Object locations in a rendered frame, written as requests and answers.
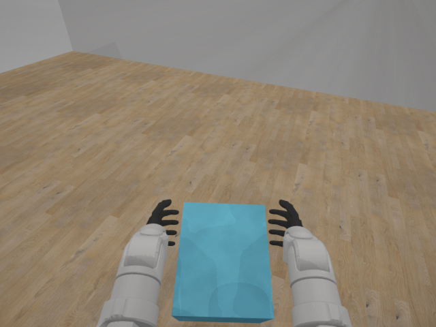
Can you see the carton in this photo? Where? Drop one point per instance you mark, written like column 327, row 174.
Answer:
column 223, row 268

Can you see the robot right forearm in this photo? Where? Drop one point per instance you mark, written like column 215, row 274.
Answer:
column 314, row 287

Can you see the right robot hand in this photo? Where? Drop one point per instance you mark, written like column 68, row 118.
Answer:
column 292, row 220

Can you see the left robot hand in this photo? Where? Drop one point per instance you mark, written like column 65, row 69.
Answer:
column 158, row 214

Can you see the robot left forearm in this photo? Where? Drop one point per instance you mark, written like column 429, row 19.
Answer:
column 133, row 302

